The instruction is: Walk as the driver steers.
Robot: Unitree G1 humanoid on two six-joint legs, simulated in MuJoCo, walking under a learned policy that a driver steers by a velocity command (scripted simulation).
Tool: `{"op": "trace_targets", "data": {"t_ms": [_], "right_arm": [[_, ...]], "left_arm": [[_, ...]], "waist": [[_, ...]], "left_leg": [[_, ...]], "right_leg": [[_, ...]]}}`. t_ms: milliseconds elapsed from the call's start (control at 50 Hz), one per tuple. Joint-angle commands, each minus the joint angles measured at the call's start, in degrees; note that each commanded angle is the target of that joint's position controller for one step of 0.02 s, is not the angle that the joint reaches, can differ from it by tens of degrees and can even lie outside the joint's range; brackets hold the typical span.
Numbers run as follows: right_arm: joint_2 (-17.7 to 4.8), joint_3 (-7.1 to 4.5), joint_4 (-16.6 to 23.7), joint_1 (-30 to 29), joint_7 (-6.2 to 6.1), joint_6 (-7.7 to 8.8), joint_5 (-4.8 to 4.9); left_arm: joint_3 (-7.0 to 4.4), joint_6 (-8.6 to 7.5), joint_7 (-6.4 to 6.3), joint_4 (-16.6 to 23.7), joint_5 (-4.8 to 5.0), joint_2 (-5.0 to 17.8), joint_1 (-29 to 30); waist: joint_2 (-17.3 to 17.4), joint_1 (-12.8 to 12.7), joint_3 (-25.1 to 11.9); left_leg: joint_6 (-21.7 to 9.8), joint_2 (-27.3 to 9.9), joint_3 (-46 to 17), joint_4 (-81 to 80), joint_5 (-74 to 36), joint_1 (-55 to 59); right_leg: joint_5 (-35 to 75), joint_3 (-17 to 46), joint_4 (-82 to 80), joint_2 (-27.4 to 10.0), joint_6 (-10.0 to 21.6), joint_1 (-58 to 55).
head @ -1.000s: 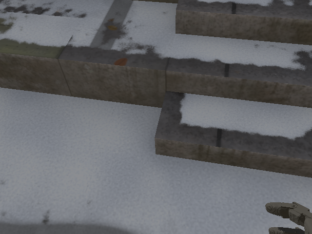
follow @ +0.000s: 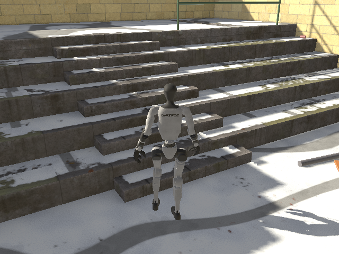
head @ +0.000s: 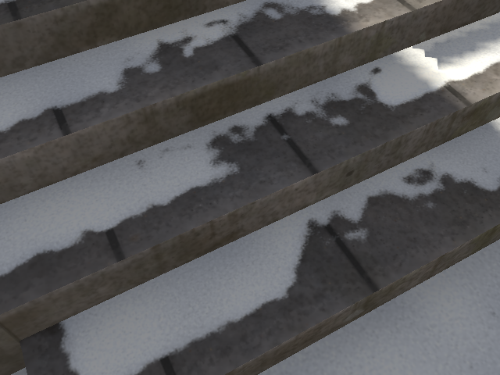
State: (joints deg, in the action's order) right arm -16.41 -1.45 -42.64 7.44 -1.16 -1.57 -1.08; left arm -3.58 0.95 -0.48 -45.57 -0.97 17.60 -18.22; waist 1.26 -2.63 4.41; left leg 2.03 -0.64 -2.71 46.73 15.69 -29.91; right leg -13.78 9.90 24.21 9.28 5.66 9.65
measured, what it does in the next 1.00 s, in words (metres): steps on the spot, turning left: left foot, then right foot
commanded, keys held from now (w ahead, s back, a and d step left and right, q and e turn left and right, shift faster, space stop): q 0.62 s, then w+q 0.28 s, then w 0.06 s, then w+e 0.04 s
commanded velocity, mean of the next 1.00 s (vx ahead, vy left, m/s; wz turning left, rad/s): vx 0.11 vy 0.00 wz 0.34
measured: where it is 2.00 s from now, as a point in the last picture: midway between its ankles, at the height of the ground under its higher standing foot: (195, 293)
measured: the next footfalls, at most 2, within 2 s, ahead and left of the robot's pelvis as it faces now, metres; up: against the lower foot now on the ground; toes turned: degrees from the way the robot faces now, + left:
left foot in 0.10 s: +0.11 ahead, +0.12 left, +0.00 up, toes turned -3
right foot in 0.56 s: +0.11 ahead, -0.11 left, +0.00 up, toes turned +19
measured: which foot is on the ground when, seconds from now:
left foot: up 0.00-0.08, down 0.10-0.56, up 0.58-1.00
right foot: down 0.00-0.12, up 0.14-0.54, down 0.56-1.00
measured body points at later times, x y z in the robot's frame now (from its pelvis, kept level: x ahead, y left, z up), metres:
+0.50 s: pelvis +0.04 +0.01 +0.00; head +0.08 +0.02 +0.45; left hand +0.14 +0.32 -0.11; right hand +0.21 -0.26 -0.10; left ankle +0.07 +0.12 -0.74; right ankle +0.06 -0.13 -0.72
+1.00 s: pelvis +0.08 +0.03 +0.00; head +0.09 +0.04 +0.45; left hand -0.03 +0.30 -0.13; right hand +0.34 -0.14 -0.11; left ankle +0.04 +0.11 -0.74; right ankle +0.07 -0.12 -0.74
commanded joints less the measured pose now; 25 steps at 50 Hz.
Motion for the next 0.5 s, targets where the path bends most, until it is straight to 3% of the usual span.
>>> {"op": "trace_targets", "data": {"t_ms": [20, 60, 80, 100, 120, 140, 160, 180, 200, 220, 240, 320, 380, 500], "right_arm": [[-5.68, -1.21, 2.59, 1.28, -0.53, 1.01, 0.52], [-4.96, -0.99, 1.38, 3.23, -0.74, 1.4, 0.65], [-3.9, -0.7, 0.35, 5.28, -0.87, 1.74, 0.32], [-7.05, -1.41, 2.33, 1.63, -0.68, 3.93, 1.07], [-9.43, -1.02, 3.56, -0.21, -0.71, 4.34, 0.08], [-4.88, 0.24, 1.98, -0.1, -0.15, 4.48, -1.31], [-4.14, 0.5, 1.88, -0.42, 0.68, 4.71, -0.17], [-6.11, -0.22, 1.13, 0.14, 1.15, 4.72, 0.62], [-9.7, -1.47, 1.05, 0.83, 1.39, 4.65, 1.02], [-12.34, -2.49, 1.12, 0.63, 1.25, 4.58, 1.46], [-13.3, -2.96, 1.24, 0.14, 1.02, 4.41, 1.55], [-10.52, -3.11, 1.18, -0.28, 0.14, 3.17, 1.94], [-10.65, -3.71, 1.54, -0.13, -0.32, 2.57, 1.82], [-11.48, -4.48, 2.78, -2.23, -0.81, 0.99, 2.12]], "left_arm": [[-1.76, -0.14, -0.59, 2.19, -0.43, 8.11, -1.29], [-0.87, -0.11, -0.92, 1.58, -0.24, 6.63, 0.27], [0.0, -0.35, -1.26, 1.23, 0.48, 5.33, 1.79], [1.11, -1.14, -1.61, 2.75, 2.37, 2.33, 5.05], [1.2, -1.43, -1.82, 1.87, -0.22, 3.01, 0.25], [0.85, -0.8, -2.17, 1.27, -0.32, 3.96, -1.73], [0.12, -0.17, -2.59, 1.34, -0.47, 7.12, 0.71], [-0.35, 0.3, -2.83, 1.42, 0.0, 7.62, 3.52], [-0.84, 1.02, -3.11, 0.97, 0.37, 8.08, 4.87], [-1.3, 1.59, -3.14, 1.11, 0.55, 8.84, 5.27], [-1.48, 1.85, -3.09, 0.95, 1.09, 8.4, 5.58], [-1.31, 1.18, -3.54, 1.46, 1.54, 4.86, 9.09], [-0.99, 0.31, -3.69, 2.04, 1.75, 3.73, 11.6], [-1.19, -1.5, -2.0, 1.37, 2.28, 5.82, 9.76]], "waist": [[-6.58, 0.39, -6.09], [-6.83, 1.4, -5.76], [-5.82, 3.45, -5.67], [0.07, 3.78, -10.78], [9.1, 0.08, -12.57], [11.83, -0.69, -12.74], [8.16, 0.65, -9.13], [7.13, 1.89, -7.71], [6.28, 2.69, -6.74], [4.94, 2.64, -5.99], [3.96, 2.21, -5.17], [5.61, 2.71, -5.47], [6.85, 3.49, -7.57], [9.42, 2.77, -9.22]], "left_leg": [[-1.48, 0.76, 0.67, -5.03, 1.76, 3.41], [-2.72, 1.16, 1.57, -14.34, -0.62, 12.03], [-3.51, 0.44, 1.31, -24.14, -8.23, 19.32], [-4.13, -4.91, -6.63, -29.73, -25.62, 27.18], [-9.32, -13.97, -15.35, -24.43, -52.1, 32.79], [-17.07, -20.01, -22.84, -25.22, -48.7, 27.15], [-18.34, -18.26, -24.91, -26.72, -40.67, 25.1], [-16.95, -15.86, -24.01, -27.19, -32.75, 26.02], [-15.92, -14.23, -24.22, -27.71, -25.58, 26.75], [-15.67, -14.35, -25.15, -28.51, -21.12, 25.78], [-14.9, -13.35, -24.19, -29.4, -18.81, 23.59], [-12.57, -7.95, -19.41, -29.76, -15.04, 21.93], [-13.09, -6.95, -20.46, -29.31, -14.05, 22.62], [-12.16, -6.7, -25.8, -28.05, -14.32, 21.1]], "right_leg": [[46.38, 11.37, 1.78, -17.97, 5.79, -7.51], [43.63, 10.69, 2.96, -16.96, 3.54, -5.25], [39.41, 9.76, 4.26, -15.62, 1.42, -2.72], [29.3, 9.06, 8.07, -12.1, -0.09, -1.69], [-2.47, 3.83, 14.64, -7.08, -2.92, 3.37], [-20.5, 0.97, 15.25, -6.94, -6.08, 4.42], [-20.5, 0.26, 16.76, -7.84, -8.12, 5.53], [-19.35, -0.93, 18.61, -7.16, -9.43, 8.85], [-19.7, -1.69, 22.7, -6.31, -10.89, 11.95], [-18.68, -1.37, 27.33, -6.41, -11.9, 13.97], [-17.79, -1.55, 30.45, -6.31, -12.44, 14.05], [-13.1, -3.12, 27.59, -6.09, -13.05, 14.37], [-11.58, -3.6, 21.29, -5.55, -12.74, 12.84], [-4.84, -3.93, 5.36, -5.18, -10.29, 4.78]]}}
Velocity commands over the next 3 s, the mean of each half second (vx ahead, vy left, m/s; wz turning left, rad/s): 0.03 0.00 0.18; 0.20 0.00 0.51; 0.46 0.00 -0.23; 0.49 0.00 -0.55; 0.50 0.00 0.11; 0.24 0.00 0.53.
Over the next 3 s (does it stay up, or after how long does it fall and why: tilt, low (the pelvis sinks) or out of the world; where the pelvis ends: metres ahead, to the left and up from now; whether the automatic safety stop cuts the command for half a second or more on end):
stays up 1.08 0.17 0.33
